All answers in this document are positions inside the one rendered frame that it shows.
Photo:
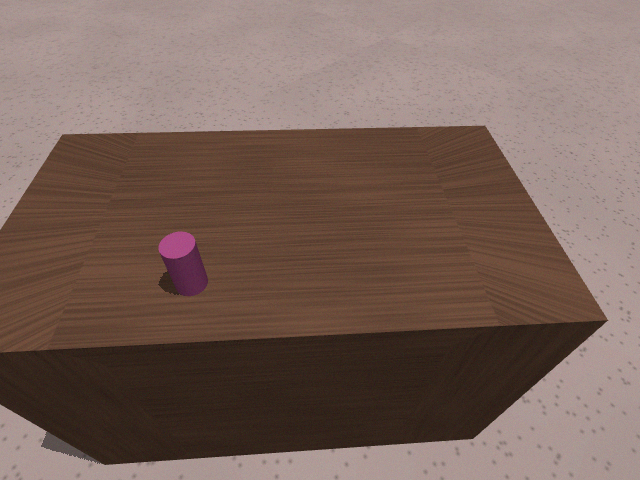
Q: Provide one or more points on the can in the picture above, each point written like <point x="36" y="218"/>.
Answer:
<point x="182" y="259"/>

